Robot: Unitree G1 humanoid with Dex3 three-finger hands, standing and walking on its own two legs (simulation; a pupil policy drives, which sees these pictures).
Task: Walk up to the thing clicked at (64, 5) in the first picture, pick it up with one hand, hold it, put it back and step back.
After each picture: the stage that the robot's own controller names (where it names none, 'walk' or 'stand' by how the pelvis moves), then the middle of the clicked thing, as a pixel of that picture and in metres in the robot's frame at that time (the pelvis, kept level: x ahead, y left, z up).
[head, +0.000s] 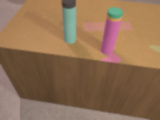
stand; (69, 22) +0.76 +0.09 -0.01
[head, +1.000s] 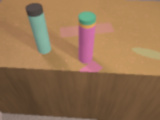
walk; (39, 30) +0.64 +0.24 +0.01
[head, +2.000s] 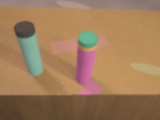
stand; (30, 51) +0.50 +0.23 +0.01
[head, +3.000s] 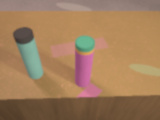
stand; (30, 56) +0.50 +0.23 -0.01
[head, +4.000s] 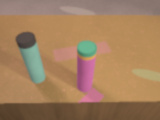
stand; (32, 60) +0.49 +0.23 -0.01
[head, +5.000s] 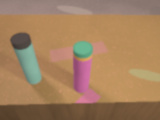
stand; (28, 61) +0.48 +0.24 -0.01
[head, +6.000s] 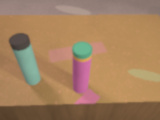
stand; (27, 61) +0.48 +0.24 -0.01
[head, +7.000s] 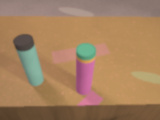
rise first; (30, 62) +0.47 +0.24 -0.01
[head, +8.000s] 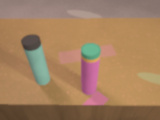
go down; (37, 62) +0.48 +0.23 -0.01
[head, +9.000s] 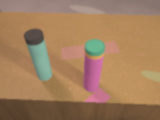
go down; (40, 57) +0.49 +0.22 +0.00
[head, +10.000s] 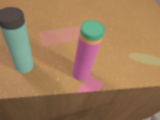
go down; (18, 45) +0.48 +0.20 +0.05
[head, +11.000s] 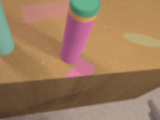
close in; out of the picture +0.49 +0.22 +0.08
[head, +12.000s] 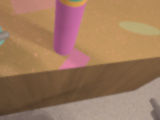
close; out of the picture +0.51 +0.22 +0.10
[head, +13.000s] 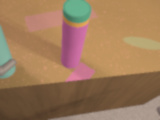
lift; out of the picture +0.43 +0.23 +0.08
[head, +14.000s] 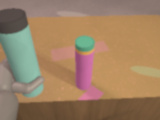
lift; (22, 59) +0.33 +0.17 +0.19
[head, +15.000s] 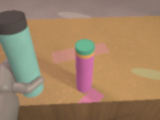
hold; (23, 59) +0.33 +0.17 +0.18
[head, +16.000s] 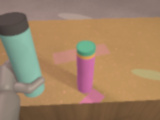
hold; (24, 60) +0.34 +0.17 +0.18
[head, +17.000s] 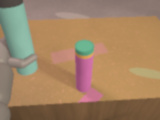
crouch; (18, 37) +0.41 +0.19 +0.20
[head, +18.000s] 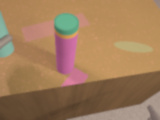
lower; out of the picture +0.51 +0.22 +0.13
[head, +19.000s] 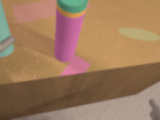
lower; out of the picture +0.51 +0.20 +0.09
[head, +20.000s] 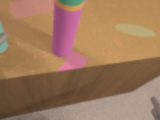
lower; out of the picture +0.51 +0.21 +0.10
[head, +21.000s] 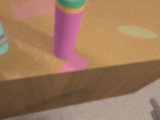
lower; out of the picture +0.51 +0.22 +0.09
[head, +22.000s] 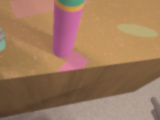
lower; out of the picture +0.51 +0.22 +0.10
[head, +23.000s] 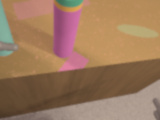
open; out of the picture +0.51 +0.20 +0.09
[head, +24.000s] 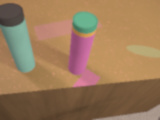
sink last; (19, 43) +0.47 +0.19 +0.06
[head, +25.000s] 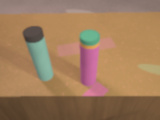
stand; (40, 56) +0.49 +0.20 +0.04
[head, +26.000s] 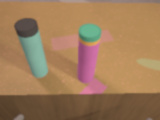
stand; (34, 51) +0.47 +0.20 +0.05
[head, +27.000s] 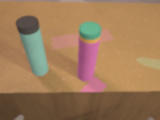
stand; (34, 49) +0.48 +0.20 +0.05
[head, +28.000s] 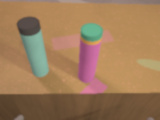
stand; (35, 50) +0.47 +0.19 +0.05
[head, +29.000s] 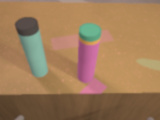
stand; (34, 50) +0.47 +0.20 +0.05
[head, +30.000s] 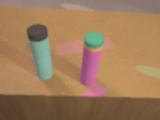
stand; (41, 55) +0.48 +0.19 +0.02
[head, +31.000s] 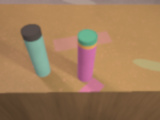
walk; (37, 53) +0.50 +0.20 -0.01
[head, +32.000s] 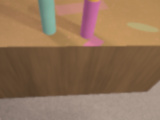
walk; (47, 10) +0.70 +0.18 +0.01
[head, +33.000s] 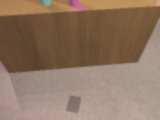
stand; out of the picture +1.03 +0.32 +0.01
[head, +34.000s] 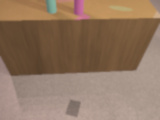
stand; out of the picture +1.09 +0.25 -0.02
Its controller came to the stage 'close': yes
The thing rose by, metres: 0.22
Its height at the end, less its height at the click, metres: +0.00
